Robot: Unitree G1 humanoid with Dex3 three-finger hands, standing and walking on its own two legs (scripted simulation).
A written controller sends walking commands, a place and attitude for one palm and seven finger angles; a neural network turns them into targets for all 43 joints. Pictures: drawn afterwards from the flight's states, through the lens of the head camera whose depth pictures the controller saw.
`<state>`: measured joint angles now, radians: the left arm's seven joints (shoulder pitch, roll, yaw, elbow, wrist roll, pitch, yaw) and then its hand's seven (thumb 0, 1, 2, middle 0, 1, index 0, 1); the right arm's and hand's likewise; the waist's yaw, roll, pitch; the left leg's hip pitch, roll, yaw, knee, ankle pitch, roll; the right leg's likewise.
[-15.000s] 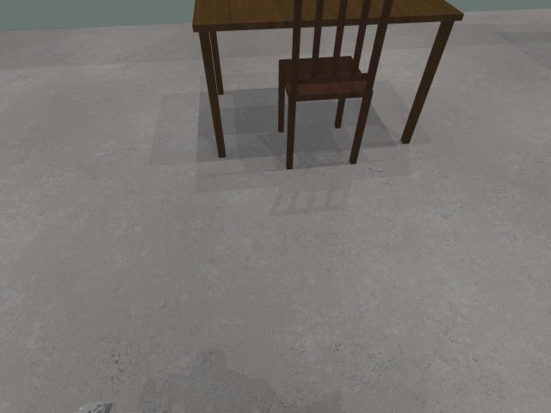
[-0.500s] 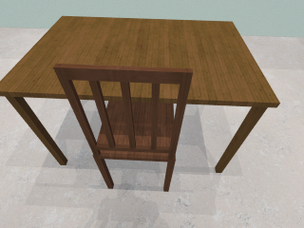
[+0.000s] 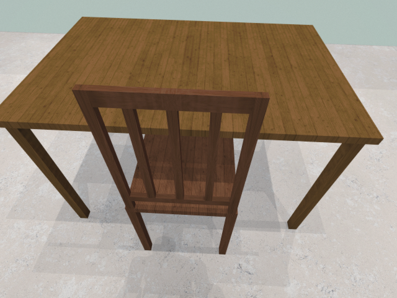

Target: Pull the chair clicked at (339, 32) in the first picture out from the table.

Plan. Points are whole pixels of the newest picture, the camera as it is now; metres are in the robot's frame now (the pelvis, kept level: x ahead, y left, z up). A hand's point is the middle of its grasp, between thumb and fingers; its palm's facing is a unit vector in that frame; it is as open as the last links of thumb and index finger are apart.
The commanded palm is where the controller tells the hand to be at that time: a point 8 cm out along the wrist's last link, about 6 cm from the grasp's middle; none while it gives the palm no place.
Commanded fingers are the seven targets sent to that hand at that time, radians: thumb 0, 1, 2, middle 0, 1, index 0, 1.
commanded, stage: come to a stop and stand still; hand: left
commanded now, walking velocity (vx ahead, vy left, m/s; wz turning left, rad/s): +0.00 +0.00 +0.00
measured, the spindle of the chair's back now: (177, 162) +0.45 +0.09 -0.04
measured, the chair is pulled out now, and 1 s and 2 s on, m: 0.00 0.00 0.00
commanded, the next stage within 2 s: look again from close up in 1.46 s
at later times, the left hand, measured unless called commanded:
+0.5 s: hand out of the picture +0.05 +0.18 -0.16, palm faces +0.00 -0.97 -0.24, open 7.3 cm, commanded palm none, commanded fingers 0.00 0.90 0.90 -0.20 -0.30 -0.20 -0.30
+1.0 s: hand out of the picture -0.02 +0.15 -0.16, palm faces +0.02 -0.98 -0.20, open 7.3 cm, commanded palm none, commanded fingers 0.00 0.90 0.90 -0.20 -0.30 -0.20 -0.30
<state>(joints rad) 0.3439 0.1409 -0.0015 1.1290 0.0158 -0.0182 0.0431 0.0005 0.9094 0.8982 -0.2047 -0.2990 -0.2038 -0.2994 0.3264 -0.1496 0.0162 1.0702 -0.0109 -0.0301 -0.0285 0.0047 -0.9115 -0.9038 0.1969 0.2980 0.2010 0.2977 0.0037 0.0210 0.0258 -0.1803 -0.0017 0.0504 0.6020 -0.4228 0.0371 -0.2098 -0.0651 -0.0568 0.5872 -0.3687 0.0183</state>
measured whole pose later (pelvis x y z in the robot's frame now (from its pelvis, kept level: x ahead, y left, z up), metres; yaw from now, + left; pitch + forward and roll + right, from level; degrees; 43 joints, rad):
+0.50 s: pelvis +0.00 +0.00 +0.01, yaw -1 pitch -1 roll +0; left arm 0.22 0.17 0.01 1.04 0.01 0.00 0.04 0.00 0.91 0.90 -0.20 -0.30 -0.20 -0.30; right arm 0.26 -0.18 0.01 1.08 -0.01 -0.02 -0.03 0.00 -0.91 -0.90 0.20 0.30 0.20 0.30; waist 0.00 0.01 0.05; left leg -0.10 -0.03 0.08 0.47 -0.36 0.04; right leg -0.17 -0.09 -0.03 0.52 -0.34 0.06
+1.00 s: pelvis -0.01 -0.02 +0.01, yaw -1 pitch -1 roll +1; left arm 0.29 0.15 -0.01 1.10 0.01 -0.01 0.03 0.00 0.91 0.90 -0.20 -0.30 -0.20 -0.30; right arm 0.25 -0.17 0.01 1.13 0.00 -0.02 -0.03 0.00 -0.92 -0.90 0.20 0.30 0.20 0.30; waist 0.01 0.00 0.05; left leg -0.09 0.00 0.06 0.41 -0.30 0.01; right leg -0.15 -0.06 -0.05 0.46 -0.29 0.02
